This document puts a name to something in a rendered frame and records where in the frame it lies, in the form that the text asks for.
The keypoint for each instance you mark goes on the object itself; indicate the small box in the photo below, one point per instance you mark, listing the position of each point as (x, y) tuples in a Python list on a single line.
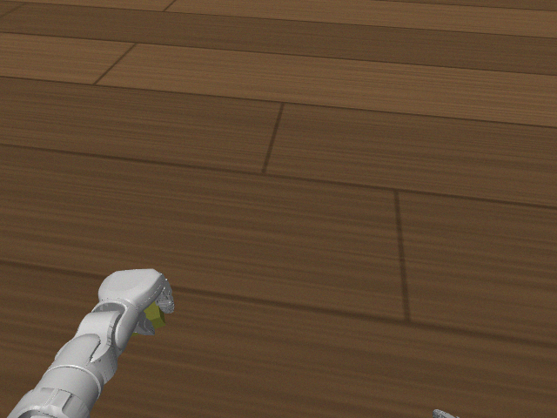
[(155, 315)]

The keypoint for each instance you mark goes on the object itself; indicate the left robot arm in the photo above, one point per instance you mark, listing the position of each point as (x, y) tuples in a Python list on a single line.
[(75, 380)]

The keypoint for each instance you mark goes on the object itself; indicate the left robot hand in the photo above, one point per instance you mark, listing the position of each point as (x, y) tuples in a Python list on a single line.
[(140, 287)]

